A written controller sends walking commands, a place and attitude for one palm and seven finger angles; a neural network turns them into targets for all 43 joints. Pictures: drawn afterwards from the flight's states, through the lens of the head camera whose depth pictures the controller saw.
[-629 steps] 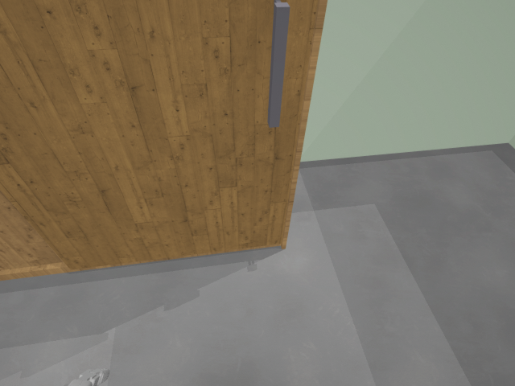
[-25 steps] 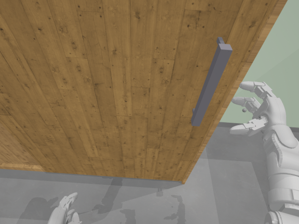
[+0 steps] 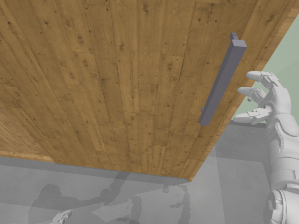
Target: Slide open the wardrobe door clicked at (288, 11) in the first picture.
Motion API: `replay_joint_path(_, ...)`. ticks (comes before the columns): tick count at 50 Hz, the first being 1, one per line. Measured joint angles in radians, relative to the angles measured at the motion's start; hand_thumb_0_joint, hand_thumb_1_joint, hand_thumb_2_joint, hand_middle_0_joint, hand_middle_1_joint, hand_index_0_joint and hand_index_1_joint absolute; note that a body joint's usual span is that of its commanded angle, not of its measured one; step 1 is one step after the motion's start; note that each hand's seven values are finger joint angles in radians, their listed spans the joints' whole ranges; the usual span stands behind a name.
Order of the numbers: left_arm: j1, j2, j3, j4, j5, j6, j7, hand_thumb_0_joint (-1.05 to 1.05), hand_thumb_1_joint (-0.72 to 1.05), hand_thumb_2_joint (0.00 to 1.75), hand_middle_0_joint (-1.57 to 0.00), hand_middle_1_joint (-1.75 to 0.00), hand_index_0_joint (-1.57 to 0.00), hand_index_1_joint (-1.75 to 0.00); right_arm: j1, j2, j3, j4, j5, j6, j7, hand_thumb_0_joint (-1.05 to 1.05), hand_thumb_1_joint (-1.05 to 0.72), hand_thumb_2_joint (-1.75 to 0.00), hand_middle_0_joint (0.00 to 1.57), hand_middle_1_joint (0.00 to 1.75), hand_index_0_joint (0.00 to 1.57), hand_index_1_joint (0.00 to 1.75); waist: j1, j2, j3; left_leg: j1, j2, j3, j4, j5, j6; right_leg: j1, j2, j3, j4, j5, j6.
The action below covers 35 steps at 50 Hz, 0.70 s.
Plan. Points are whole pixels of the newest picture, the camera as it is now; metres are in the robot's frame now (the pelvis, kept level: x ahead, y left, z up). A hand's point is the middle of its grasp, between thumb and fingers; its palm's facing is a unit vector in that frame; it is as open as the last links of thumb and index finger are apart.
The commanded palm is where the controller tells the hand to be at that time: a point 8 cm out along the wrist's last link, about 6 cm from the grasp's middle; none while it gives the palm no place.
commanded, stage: move the hooked fingers beside the handle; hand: right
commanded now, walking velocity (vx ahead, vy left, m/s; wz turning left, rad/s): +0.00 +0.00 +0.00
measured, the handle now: (216, 85) +0.48 -0.12 +0.13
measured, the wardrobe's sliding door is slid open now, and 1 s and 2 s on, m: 0.00 0.00 0.00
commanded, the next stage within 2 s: feel for the door with the fingertips in 0.68 s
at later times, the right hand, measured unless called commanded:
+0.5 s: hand (248, 102) +0.42 -0.20 +0.13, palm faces +0.02 +1.00 +0.01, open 14.0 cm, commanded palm +0.38 -0.25 +0.14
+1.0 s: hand (243, 102) +0.42 -0.18 +0.13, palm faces +0.00 +1.00 +0.02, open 14.0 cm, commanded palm +0.39 -0.23 +0.14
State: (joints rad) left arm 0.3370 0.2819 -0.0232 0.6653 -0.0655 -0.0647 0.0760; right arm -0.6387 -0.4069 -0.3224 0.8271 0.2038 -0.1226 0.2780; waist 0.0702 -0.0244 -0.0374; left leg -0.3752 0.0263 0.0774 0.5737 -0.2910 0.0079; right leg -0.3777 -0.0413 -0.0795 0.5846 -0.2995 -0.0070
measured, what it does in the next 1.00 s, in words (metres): stands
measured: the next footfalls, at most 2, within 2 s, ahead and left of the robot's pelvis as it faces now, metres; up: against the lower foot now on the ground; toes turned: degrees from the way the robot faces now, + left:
none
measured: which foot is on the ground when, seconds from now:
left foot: down 0.00-1.00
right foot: down 0.00-1.00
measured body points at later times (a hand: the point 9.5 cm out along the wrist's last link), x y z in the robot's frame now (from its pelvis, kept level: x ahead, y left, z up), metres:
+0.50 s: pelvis +0.00 -0.01 +0.00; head +0.02 +0.00 +0.45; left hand +0.12 +0.24 -0.11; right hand +0.41 -0.25 +0.14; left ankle +0.00 +0.11 -0.73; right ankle +0.00 -0.11 -0.73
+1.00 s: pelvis -0.01 +0.00 +0.00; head +0.02 +0.00 +0.45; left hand +0.09 +0.26 -0.11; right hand +0.41 -0.24 +0.13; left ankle +0.00 +0.11 -0.73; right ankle +0.00 -0.11 -0.73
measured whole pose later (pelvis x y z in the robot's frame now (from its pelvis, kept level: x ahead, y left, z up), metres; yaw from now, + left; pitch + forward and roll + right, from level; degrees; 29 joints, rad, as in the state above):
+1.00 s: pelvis -0.01 +0.00 +0.00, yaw -1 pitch +5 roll +0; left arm 0.30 0.27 -0.03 0.66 -0.07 -0.06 0.07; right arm -0.63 -0.34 -0.25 0.77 0.20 -0.09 0.21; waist 0.06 -0.02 -0.04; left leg -0.37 0.03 0.08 0.57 -0.28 0.00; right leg -0.37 -0.03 -0.07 0.59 -0.29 -0.01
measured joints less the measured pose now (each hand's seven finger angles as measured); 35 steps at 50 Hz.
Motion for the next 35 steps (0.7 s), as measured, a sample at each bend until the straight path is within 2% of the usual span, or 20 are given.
replay_joint_path(9, 0.000, -0.011, -0.001, -0.016, -0.001, 0.013, -0.007, 0.01, 0.91, 0.90, -0.21, -0.30, -0.20, -0.30, 0.056, 0.027, 0.009, -0.073, 0.001, 0.011, -0.016, -0.01, 0.50, -0.30, 0.30, 1.20, 0.30, 1.20, -0.008, -0.001, -0.004, 0.008, 0.004, -0.007, -0.006, -0.001, -0.008, 0.008, 0.004, -0.007, -0.001, -0.007, -0.007)
replay_joint_path(21, -0.041, -0.026, -0.010, -0.022, 0.001, 0.007, -0.011, 0.01, 0.91, 0.90, -0.21, -0.30, -0.20, -0.30, 0.050, 0.068, 0.054, -0.113, -0.005, 0.042, -0.055, -0.01, 0.50, -0.30, 0.30, 1.20, 0.30, 1.20, -0.024, -0.003, -0.011, 0.021, 0.012, -0.002, -0.008, -0.001, -0.014, 0.017, 0.013, -0.001, -0.001, -0.006, -0.012)
replay_joint_path(28, -0.050, -0.027, -0.012, -0.034, 0.002, 0.010, -0.012, 0.01, 0.91, 0.90, -0.21, -0.30, -0.20, -0.30, 0.074, 0.069, 0.049, -0.142, -0.008, 0.043, -0.068, -0.01, 0.50, -0.30, 0.30, 1.20, 0.30, 1.20, -0.025, 0.000, -0.007, 0.027, 0.011, -0.004, -0.009, 0.001, -0.013, 0.024, 0.012, -0.003, -0.004, -0.004, -0.011)
replay_joint_path(35, -0.048, -0.019, -0.014, -0.025, -0.003, 0.017, -0.005, 0.01, 0.91, 0.90, -0.21, -0.30, -0.20, -0.30, 0.078, 0.061, 0.048, -0.136, 0.002, 0.055, -0.054, -0.01, 0.50, -0.30, 0.30, 1.20, 0.30, 1.20, -0.028, 0.001, -0.005, 0.034, 0.010, 0.002, -0.011, 0.003, -0.010, 0.028, 0.011, 0.004, -0.005, 0.000, -0.009)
